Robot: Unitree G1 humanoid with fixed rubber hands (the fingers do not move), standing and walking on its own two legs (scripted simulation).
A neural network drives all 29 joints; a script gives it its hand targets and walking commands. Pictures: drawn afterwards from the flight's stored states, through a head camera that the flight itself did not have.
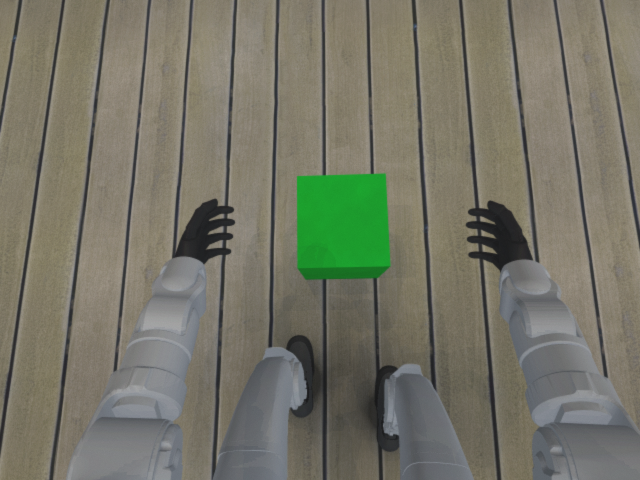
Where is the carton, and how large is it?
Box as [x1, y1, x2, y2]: [297, 174, 389, 279]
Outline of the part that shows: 385,174 297,176 297,267 306,279 377,277 389,266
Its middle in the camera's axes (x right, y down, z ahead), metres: +0.06 -0.03 +0.98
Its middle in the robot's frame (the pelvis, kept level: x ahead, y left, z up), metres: +0.50 +0.01 -0.57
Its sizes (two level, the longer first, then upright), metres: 0.210 0.200 0.250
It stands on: the floor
